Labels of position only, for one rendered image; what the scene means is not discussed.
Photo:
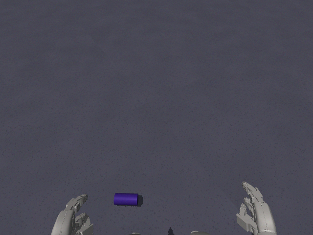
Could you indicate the left robot hand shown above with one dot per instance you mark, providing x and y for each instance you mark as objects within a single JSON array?
[{"x": 66, "y": 222}]

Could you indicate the can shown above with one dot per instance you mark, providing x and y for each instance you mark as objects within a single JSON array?
[{"x": 126, "y": 199}]

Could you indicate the right robot hand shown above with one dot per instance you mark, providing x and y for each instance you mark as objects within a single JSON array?
[{"x": 262, "y": 219}]

